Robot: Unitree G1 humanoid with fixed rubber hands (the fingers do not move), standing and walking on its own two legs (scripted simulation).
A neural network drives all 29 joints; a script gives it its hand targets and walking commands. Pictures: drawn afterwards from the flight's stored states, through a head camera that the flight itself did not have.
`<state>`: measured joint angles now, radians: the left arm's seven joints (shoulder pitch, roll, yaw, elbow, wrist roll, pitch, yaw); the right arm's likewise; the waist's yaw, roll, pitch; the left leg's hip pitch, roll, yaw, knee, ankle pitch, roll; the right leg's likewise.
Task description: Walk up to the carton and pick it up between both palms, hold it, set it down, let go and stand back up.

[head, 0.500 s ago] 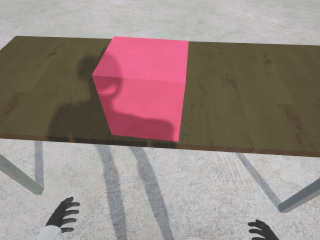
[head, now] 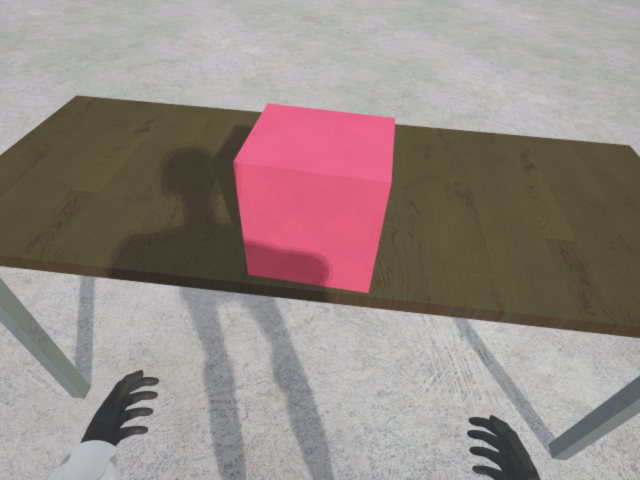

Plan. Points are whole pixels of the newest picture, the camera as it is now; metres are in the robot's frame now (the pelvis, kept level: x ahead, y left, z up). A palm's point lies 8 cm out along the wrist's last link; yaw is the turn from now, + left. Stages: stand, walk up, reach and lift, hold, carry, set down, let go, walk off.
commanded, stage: reach and lift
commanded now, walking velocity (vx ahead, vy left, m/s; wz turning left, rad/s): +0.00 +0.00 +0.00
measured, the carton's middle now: (318, 199) +0.55 +0.03 +0.06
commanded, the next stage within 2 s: none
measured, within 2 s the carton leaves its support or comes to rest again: neither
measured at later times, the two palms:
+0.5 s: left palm (122, 430) +0.17 +0.23 +0.02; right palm (504, 466) +0.16 -0.19 +0.01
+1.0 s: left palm (68, 454) +0.13 +0.25 +0.07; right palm (491, 469) +0.14 -0.15 +0.06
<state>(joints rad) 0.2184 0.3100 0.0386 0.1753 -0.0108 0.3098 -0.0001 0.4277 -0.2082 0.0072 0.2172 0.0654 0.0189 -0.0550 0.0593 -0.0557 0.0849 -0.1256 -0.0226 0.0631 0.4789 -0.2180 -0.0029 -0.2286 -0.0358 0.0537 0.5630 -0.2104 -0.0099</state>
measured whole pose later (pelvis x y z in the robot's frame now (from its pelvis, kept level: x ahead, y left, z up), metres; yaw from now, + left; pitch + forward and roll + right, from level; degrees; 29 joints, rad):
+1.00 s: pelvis -0.03 +0.01 +0.01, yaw -2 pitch -4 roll +1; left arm 0.48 0.35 0.04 -0.30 -0.17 0.11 -0.06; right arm 0.52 -0.20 0.17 -0.26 0.26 0.03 -0.19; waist 0.08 -0.06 0.05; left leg -0.16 -0.01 0.10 0.28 -0.06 0.01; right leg 0.01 0.02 0.05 0.34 -0.29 -0.03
